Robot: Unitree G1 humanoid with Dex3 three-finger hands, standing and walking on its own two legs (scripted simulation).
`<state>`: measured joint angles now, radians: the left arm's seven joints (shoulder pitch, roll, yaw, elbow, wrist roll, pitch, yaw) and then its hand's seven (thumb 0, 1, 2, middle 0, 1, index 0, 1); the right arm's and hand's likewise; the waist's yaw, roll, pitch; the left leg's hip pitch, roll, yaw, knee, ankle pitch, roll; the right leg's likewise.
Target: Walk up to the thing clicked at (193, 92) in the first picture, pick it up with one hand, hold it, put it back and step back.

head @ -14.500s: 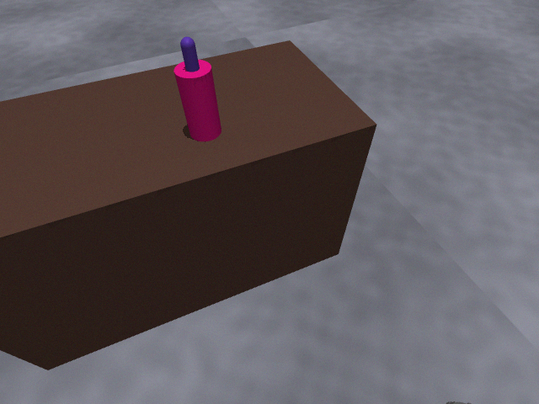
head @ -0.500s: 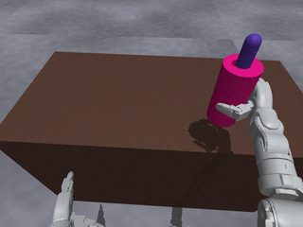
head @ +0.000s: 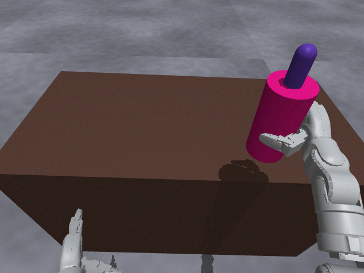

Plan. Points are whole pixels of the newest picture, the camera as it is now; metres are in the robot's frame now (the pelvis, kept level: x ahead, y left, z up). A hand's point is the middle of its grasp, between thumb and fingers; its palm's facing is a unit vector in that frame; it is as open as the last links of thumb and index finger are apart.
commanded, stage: lift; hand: right
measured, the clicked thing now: (281, 108) +0.35 -0.16 +0.22
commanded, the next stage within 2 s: hold in 0.24 s
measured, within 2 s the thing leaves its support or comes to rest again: neither
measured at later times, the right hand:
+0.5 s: hand (289, 125) +0.33 -0.17 +0.20, palm faces +0.07 +1.00 -0.06, open 11.6 cm
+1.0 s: hand (300, 127) +0.30 -0.18 +0.22, palm faces +0.07 +1.00 -0.07, open 11.6 cm
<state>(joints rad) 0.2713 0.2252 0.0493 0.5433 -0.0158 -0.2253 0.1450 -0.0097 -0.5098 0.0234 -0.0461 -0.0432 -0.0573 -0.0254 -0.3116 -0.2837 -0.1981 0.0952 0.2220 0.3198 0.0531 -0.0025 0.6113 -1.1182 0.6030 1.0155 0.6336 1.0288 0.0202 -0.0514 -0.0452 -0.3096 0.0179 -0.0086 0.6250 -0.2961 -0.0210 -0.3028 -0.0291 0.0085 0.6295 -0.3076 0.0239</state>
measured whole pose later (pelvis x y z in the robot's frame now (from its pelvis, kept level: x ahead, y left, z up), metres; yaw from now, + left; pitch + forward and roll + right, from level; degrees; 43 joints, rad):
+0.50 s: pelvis -0.01 +0.00 +0.00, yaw -1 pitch -3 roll +0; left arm 0.24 0.23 0.07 0.63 -0.01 -0.29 0.15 -0.01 -0.51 0.03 -0.05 -0.05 -0.06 -0.03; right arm -0.26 -0.29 -0.21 -0.07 0.24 0.47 0.06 0.00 0.61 -1.12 0.60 1.01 0.63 1.03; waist 0.01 -0.07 -0.05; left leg -0.28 0.02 0.00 0.61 -0.29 -0.02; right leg -0.28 -0.03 0.02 0.62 -0.30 0.02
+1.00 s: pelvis -0.01 +0.00 +0.00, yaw -1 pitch -3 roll +0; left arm 0.23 0.22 0.07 0.65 -0.02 -0.32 0.15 -0.01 -0.52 0.04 -0.05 -0.05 -0.06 -0.04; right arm -0.22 -0.30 -0.24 -0.21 0.26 0.57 0.07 0.00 0.61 -1.12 0.61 1.01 0.64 1.02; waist 0.00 -0.08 -0.06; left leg -0.27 0.03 0.01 0.61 -0.29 -0.02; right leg -0.28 -0.02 0.03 0.63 -0.30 0.02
